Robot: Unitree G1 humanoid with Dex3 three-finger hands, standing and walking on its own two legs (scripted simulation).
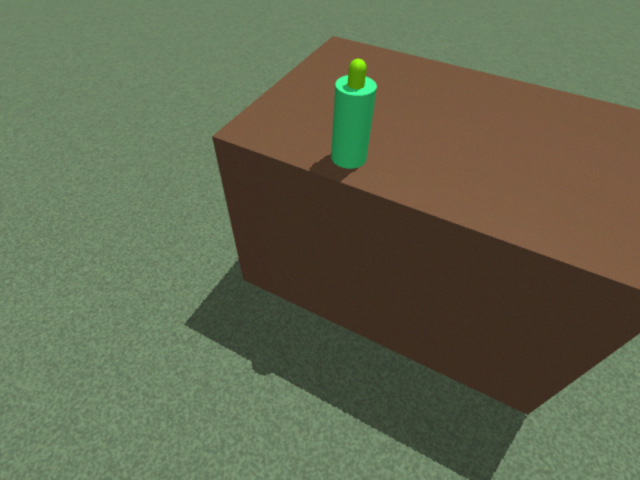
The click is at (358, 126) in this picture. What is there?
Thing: necked bottle
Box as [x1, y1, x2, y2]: [331, 59, 376, 168]
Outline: 361,59 354,59 349,65 348,74 339,78 335,83 331,157 336,164 347,168 357,167 363,164 365,161 376,87 374,81 365,76 366,67 365,63
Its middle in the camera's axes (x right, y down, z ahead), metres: +0.08 -0.28 +0.88
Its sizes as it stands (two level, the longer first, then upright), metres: 0.087 0.087 0.243
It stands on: a support 0.65 m high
